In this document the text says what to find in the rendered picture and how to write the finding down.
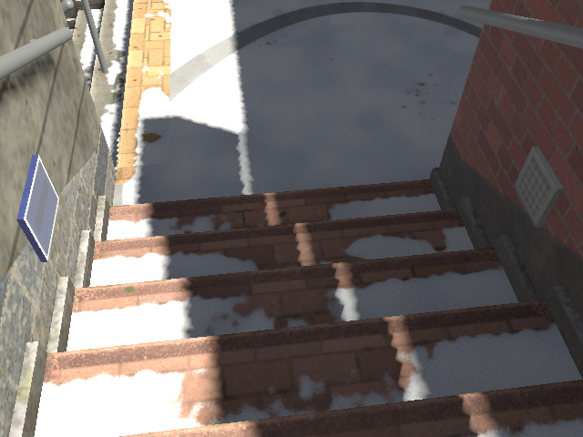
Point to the stairs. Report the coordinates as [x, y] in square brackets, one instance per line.
[359, 311]
[113, 24]

